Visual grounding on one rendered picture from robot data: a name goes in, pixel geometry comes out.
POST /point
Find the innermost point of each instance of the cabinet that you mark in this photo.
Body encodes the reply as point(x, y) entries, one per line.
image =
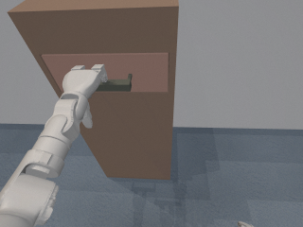
point(131, 136)

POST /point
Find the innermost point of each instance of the left robot upper arm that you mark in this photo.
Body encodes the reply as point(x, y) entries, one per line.
point(29, 202)

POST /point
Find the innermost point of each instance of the robot left forearm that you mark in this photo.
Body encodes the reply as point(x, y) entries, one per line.
point(46, 158)

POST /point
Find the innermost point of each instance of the robot left hand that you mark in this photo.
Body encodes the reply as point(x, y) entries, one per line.
point(85, 82)

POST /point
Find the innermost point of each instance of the handle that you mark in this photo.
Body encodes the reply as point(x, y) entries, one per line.
point(116, 85)

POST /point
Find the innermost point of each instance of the drawer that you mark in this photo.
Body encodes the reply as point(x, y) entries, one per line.
point(149, 70)

